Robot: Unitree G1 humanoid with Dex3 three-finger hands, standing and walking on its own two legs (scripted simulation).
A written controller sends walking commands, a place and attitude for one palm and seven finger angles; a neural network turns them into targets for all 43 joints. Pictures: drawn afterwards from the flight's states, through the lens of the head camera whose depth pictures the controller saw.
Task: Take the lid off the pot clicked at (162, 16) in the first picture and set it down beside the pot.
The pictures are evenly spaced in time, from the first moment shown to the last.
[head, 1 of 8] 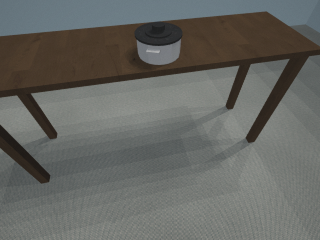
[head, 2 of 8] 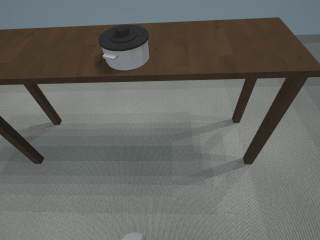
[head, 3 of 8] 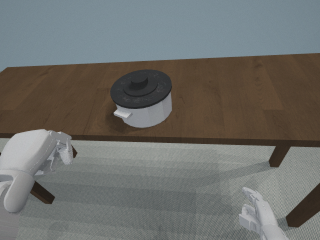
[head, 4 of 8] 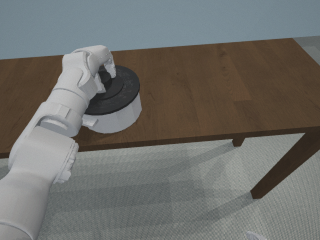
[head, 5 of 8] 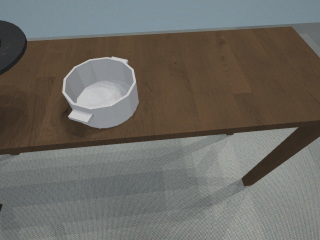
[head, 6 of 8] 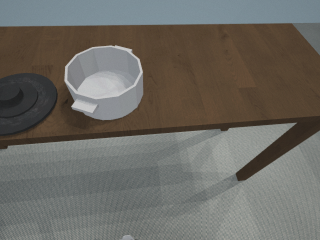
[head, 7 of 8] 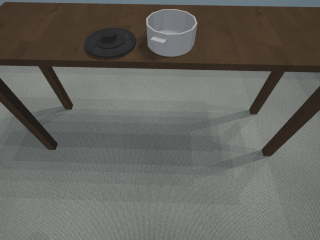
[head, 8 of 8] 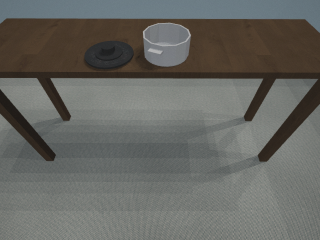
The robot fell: no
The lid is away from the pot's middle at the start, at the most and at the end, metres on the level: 0.00 0.25 0.24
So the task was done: yes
